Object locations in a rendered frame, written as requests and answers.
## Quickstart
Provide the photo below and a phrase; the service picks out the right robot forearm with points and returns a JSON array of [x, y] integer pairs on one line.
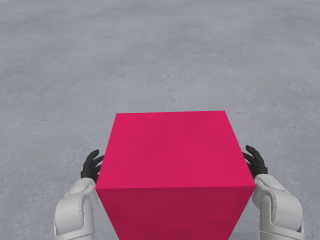
[[281, 214]]

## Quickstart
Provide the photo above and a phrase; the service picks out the left robot forearm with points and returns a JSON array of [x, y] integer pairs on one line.
[[73, 215]]

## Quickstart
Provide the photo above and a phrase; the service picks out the robot left hand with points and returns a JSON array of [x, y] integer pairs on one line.
[[89, 167]]

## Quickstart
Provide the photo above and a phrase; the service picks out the carton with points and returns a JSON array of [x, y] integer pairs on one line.
[[174, 176]]

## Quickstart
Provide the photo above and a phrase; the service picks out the robot right hand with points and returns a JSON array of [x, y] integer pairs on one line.
[[257, 165]]

